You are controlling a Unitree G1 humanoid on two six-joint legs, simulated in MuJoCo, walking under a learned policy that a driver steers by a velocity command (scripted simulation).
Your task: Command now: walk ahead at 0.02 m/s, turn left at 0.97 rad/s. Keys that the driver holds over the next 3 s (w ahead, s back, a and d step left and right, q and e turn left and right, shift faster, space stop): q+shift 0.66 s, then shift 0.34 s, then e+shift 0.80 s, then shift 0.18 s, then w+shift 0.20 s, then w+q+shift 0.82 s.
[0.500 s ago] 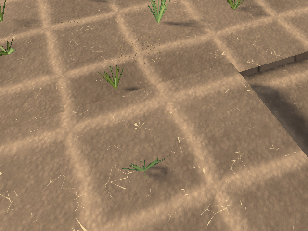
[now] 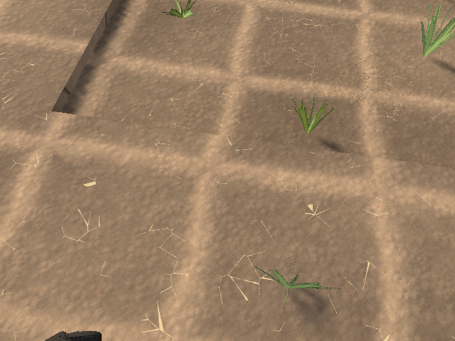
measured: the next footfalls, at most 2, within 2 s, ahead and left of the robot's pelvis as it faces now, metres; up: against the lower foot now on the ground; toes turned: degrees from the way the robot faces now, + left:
right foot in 0.12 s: +0.15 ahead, -0.17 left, +0.00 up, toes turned +18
left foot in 0.56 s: -0.01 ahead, +0.06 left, +0.00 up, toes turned +39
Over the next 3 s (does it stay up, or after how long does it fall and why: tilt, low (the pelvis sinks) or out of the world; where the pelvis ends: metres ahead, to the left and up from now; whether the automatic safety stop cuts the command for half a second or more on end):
stays up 0.71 0.12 -0.03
